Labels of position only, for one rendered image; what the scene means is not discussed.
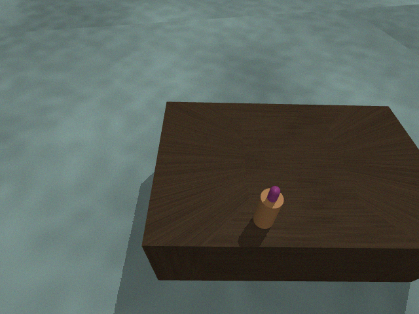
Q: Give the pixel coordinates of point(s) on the bottle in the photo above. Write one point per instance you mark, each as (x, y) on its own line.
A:
(268, 207)

